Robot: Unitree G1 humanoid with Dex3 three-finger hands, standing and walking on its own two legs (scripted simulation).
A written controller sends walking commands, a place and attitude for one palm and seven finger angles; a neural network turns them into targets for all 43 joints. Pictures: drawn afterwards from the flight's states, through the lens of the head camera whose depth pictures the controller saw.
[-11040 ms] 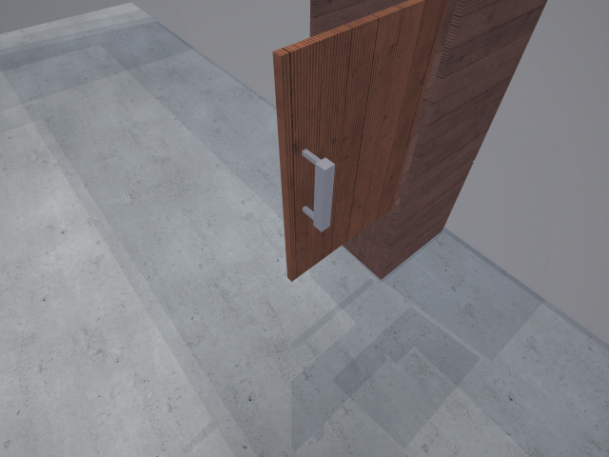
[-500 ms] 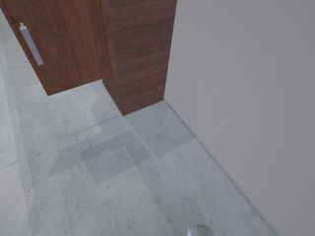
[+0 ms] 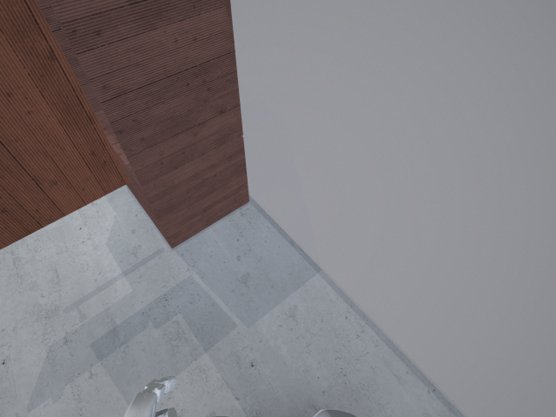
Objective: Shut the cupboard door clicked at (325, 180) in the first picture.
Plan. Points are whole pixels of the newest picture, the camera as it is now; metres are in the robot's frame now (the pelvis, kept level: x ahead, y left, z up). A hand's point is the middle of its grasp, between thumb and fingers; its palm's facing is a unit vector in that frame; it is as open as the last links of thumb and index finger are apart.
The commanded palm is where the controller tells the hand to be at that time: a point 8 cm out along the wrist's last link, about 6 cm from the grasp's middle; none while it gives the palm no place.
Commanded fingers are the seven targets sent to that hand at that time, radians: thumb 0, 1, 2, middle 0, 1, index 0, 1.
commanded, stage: turn to face it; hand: left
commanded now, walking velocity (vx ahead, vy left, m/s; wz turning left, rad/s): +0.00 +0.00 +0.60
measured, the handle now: out of the picture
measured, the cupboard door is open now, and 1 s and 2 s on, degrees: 91 91 91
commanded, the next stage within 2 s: take the last steps up to it in 1.08 s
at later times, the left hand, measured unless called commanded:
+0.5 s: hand out of the picture +0.09 +0.25 -0.18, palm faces +0.30 -0.93 -0.22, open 7.4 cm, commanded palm none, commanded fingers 0.00 0.90 0.90 -0.20 -0.30 -0.20 -0.30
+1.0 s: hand out of the picture +0.12 +0.18 -0.14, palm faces +0.49 -0.83 -0.26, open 7.4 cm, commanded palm none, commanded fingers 0.00 0.90 0.90 -0.20 -0.30 -0.20 -0.30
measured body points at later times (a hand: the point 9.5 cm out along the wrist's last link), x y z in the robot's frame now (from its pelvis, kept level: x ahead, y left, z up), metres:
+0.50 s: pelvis +0.10 +0.04 +0.00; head +0.13 +0.07 +0.44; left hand +0.07 +0.30 -0.16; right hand +0.28 -0.19 -0.13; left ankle +0.13 +0.12 -0.73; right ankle +0.08 -0.11 -0.66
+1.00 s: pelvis +0.14 -0.03 +0.01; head +0.19 -0.03 +0.46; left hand +0.09 +0.22 -0.12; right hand +0.32 -0.23 -0.15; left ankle +0.06 +0.09 -0.64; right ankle +0.17 -0.13 -0.73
